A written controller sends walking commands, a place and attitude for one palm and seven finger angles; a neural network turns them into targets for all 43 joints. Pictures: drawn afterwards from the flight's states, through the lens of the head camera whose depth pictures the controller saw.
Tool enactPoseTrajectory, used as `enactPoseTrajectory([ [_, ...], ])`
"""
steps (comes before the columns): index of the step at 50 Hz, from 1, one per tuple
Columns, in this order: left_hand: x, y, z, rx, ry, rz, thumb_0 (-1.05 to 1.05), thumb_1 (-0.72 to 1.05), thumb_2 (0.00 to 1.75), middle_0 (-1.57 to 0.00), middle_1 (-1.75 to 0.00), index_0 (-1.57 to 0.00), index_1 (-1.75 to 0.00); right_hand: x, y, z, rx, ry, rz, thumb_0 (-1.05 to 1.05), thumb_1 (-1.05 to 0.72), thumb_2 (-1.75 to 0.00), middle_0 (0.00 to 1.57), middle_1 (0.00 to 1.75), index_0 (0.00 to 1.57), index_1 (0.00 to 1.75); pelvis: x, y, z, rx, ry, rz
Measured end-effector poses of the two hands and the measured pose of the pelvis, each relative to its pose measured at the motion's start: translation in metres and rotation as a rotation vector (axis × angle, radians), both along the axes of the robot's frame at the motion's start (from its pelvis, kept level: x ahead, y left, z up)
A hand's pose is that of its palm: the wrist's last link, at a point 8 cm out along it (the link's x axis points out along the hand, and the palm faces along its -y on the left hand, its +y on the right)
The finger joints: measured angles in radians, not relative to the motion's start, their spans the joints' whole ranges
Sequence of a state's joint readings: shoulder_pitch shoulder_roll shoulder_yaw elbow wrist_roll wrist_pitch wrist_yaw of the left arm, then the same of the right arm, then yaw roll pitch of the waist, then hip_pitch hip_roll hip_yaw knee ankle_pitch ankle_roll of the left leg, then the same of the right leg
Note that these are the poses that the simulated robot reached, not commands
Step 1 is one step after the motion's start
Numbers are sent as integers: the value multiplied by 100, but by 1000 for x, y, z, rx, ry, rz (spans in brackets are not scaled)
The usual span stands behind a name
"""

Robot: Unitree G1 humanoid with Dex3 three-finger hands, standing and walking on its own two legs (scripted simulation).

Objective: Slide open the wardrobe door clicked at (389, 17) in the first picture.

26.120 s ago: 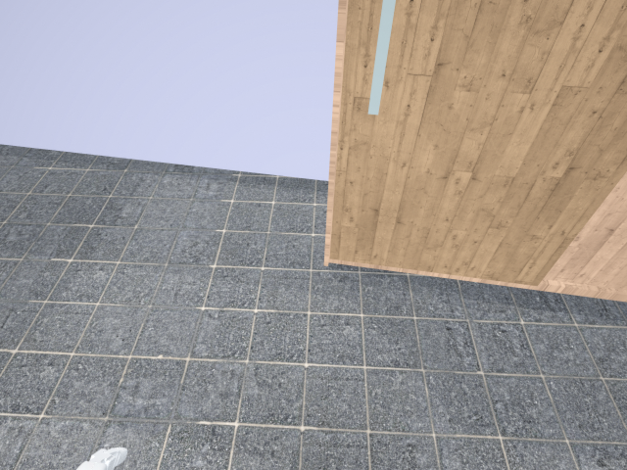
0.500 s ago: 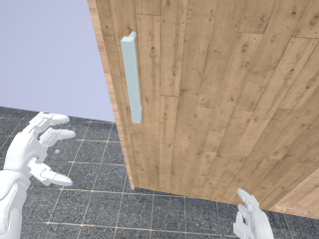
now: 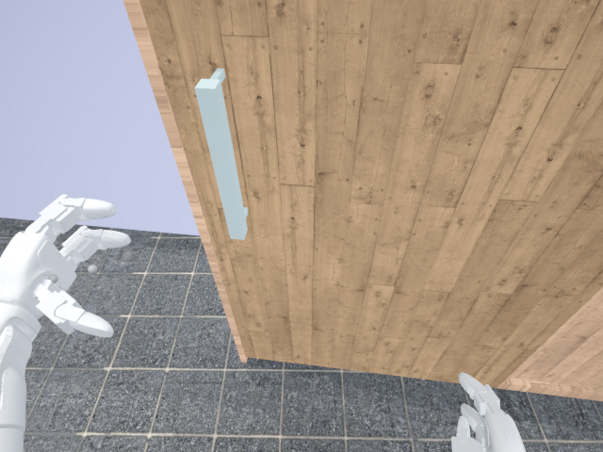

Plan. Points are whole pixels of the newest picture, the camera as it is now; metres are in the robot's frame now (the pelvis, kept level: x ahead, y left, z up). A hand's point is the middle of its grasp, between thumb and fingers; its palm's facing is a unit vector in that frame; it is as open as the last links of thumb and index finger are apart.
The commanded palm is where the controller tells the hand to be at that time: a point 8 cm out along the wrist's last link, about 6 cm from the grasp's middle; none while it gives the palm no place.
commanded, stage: raise the hand with hooked fingers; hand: left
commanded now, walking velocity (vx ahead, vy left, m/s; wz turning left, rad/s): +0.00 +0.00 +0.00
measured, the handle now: (230, 163) +0.51 +0.16 +0.12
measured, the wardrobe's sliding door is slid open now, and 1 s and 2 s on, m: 0.00 0.00 0.00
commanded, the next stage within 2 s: move the hooked fingers beside the handle in 0.24 s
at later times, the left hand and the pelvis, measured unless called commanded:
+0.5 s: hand (89, 267) +0.27 +0.27 +0.15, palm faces +0.05 -1.00 -0.06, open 14.0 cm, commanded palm +0.25 +0.31 +0.15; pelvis -0.01 +0.00 +0.00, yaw +1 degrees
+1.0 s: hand (130, 230) +0.34 +0.26 +0.14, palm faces +0.00 -1.00 -0.03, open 14.0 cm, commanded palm +0.32 +0.30 +0.15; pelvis +0.00 +0.00 +0.00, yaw +0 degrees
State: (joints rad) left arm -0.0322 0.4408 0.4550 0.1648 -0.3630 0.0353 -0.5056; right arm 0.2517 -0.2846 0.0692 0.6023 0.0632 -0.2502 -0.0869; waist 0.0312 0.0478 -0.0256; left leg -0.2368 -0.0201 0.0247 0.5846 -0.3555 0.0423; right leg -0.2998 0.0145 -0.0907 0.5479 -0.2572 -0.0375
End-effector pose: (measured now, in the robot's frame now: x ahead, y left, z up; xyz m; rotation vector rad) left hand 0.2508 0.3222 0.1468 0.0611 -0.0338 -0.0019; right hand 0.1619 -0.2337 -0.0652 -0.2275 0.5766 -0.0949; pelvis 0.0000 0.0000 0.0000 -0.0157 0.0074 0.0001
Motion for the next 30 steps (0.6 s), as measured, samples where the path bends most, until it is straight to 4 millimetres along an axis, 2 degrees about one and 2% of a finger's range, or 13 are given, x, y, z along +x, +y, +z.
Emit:
enactPoseTrajectory([
  [6,-6,11,5,-3,-26,81,-1,-50,30,-31,-120,-30,-120,2,0,3,2,-12,7,2,-90,-90,21,30,20,30,-2,-4,0,-1,-15,6],
  [12,-7,4,0,9,32,41,-1,-50,30,-30,-120,-30,-120,5,4,0,13,-15,13,2,-90,-90,21,30,20,30,-5,-3,0,1,-13,10],
  [20,-10,6,4,-7,-13,52,-1,-50,30,-30,-120,-30,-120,3,7,2,19,-25,15,2,-90,-90,21,30,20,30,-7,-4,0,1,-20,9],
  [25,-2,2,1,-6,11,48,-1,-51,30,-30,-120,-30,-120,0,7,-1,12,-12,15,2,-90,-90,21,30,20,30,-10,-3,0,0,-21,16],
  [30,16,-10,0,-10,12,11,-1,-51,30,-30,-120,-30,-120,-6,6,-4,7,10,2,2,-90,-90,21,30,20,30,-11,-2,0,3,-14,18],
])
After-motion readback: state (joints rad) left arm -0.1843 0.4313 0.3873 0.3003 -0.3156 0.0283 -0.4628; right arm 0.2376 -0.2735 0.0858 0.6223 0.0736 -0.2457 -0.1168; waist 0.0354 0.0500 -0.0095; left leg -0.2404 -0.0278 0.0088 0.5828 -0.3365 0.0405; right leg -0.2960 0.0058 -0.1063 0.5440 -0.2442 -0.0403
